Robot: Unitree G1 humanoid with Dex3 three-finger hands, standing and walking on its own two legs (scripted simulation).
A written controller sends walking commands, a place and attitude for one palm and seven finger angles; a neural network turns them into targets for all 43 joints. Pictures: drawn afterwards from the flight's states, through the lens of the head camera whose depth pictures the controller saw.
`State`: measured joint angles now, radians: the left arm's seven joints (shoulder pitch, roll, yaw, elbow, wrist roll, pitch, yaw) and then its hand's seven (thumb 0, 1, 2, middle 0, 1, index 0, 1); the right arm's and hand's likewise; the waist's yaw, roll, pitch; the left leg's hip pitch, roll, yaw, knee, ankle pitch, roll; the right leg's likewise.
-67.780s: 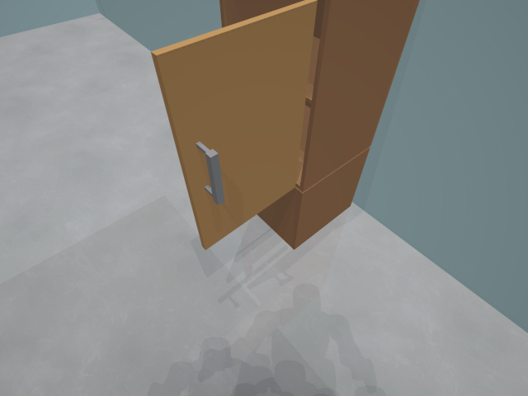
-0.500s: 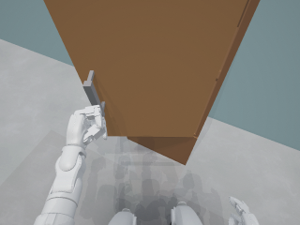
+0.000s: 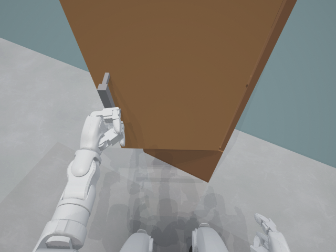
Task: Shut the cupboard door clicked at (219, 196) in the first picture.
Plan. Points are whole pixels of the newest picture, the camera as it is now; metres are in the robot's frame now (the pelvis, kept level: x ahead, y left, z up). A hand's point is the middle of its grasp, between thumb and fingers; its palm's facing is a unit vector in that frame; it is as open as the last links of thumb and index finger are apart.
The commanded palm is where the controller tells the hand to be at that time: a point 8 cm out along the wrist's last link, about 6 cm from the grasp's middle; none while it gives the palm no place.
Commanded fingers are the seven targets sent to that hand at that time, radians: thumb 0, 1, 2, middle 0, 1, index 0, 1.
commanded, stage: push the door shut along its arc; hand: left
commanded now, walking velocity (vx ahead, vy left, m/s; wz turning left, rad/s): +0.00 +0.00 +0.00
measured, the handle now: (112, 102) +0.47 +0.16 +0.06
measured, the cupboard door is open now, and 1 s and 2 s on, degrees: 25 13 0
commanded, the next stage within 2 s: pull the fist back off the door in 1.66 s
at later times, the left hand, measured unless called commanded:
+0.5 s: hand (129, 112) +0.44 +0.11 +0.06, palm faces -0.20 -0.98 -0.05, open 3.1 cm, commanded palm +0.43 +0.17 +0.06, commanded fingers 0.00 0.90 0.90 -1.30 -1.50 -1.30 -1.50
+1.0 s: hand (149, 92) +0.50 +0.07 +0.06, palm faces -0.35 -0.94 -0.05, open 3.1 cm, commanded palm +0.50 +0.13 +0.06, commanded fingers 0.00 0.90 0.90 -1.30 -1.50 -1.30 -1.50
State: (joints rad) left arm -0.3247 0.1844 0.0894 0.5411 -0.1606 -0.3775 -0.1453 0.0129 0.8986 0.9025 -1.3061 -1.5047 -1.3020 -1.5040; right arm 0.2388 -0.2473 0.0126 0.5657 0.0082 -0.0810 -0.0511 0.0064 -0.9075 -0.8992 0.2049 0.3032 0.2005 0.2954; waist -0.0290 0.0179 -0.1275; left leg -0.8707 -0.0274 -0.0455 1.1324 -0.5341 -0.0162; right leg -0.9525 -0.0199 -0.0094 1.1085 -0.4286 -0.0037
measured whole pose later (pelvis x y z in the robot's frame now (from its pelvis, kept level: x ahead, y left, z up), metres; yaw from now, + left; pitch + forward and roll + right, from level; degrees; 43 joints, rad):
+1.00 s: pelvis -0.02 +0.00 -0.03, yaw -2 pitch +24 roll +0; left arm -1.01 0.39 0.23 1.14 -0.09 -0.34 -0.34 0.01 0.90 0.90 -1.30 -1.50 -1.30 -1.50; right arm 0.35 -0.28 0.03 0.61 0.00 -0.05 -0.03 0.00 -0.91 -0.90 0.21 0.30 0.20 0.30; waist -0.19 0.04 -0.12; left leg -1.12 -0.01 -0.03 1.25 -0.54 -0.01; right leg -1.21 0.00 0.01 1.19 -0.40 0.00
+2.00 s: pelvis -0.02 +0.01 -0.04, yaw -2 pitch +29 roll -2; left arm -1.24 0.27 0.28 1.25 0.07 -0.32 0.25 0.01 0.82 0.94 -1.30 -1.50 -1.32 -1.50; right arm 0.41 -0.23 0.02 0.65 -0.12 -0.08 0.08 0.00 -0.91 -0.90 0.21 0.30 0.20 0.30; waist -0.25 0.05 -0.15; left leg -1.27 -0.01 -0.06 1.31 -0.55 -0.01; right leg -1.33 0.00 -0.02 1.22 -0.40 0.01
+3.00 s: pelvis +0.02 +0.00 +0.02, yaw -2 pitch +16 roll +1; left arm -0.48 0.10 0.10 0.66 -0.06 -0.38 0.13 0.01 0.90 0.90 -1.30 -1.50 -1.30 -1.50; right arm 0.32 -0.23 -0.01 0.58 -0.02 0.03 0.00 0.00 -0.91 -0.90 0.20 0.30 0.20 0.29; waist -0.07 0.04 -0.11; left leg -0.76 0.00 0.00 0.98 -0.50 -0.02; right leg -0.87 0.01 0.03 0.98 -0.39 -0.01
